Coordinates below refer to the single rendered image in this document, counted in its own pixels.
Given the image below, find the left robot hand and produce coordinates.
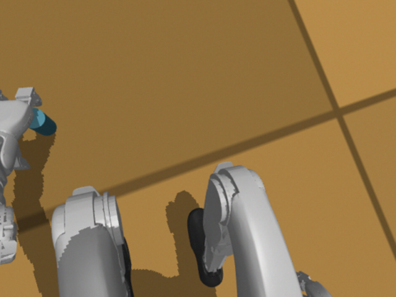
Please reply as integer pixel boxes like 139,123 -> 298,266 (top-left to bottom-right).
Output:
0,87 -> 42,170

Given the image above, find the right robot foot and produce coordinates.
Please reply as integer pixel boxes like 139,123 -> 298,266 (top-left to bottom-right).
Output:
187,208 -> 223,287

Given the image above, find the left robot arm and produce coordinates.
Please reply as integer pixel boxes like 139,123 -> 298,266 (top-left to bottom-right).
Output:
0,131 -> 19,265

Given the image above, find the right robot hand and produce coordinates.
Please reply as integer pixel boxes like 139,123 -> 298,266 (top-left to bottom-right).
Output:
296,271 -> 333,297

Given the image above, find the left robot foot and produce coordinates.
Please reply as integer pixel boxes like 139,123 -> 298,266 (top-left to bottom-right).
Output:
122,237 -> 134,297

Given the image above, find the can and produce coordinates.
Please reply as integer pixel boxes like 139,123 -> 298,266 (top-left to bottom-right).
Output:
29,108 -> 57,136

